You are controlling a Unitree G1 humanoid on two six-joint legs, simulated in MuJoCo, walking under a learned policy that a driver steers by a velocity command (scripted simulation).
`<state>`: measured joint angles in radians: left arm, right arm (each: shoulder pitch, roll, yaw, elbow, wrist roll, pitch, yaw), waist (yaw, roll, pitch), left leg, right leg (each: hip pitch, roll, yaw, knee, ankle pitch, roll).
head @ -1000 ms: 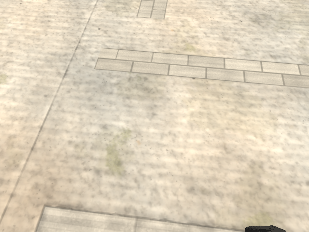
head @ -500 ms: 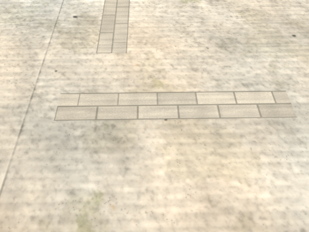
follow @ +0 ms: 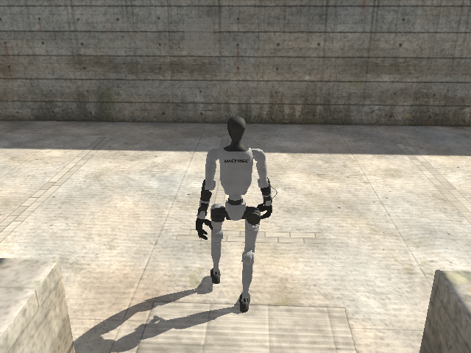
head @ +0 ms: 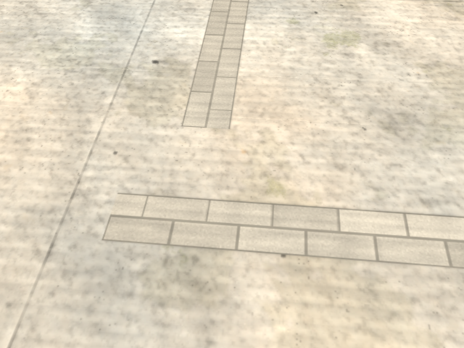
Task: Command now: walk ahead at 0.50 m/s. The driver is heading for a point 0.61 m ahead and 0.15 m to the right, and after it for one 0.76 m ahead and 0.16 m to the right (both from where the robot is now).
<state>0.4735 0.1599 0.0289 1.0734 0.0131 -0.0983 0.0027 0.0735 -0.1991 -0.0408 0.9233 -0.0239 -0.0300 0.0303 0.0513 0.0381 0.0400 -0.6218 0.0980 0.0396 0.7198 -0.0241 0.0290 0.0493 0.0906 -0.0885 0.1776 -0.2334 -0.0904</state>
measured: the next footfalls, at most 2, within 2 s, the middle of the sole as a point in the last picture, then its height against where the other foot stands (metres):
left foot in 0.16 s outside the picture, level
right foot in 0.72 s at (288, 338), level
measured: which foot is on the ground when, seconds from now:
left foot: up 0.00-0.14, down 0.16-0.72, up 0.74-1.00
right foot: down 0.00-0.18, up 0.20-0.70, down 0.72-1.00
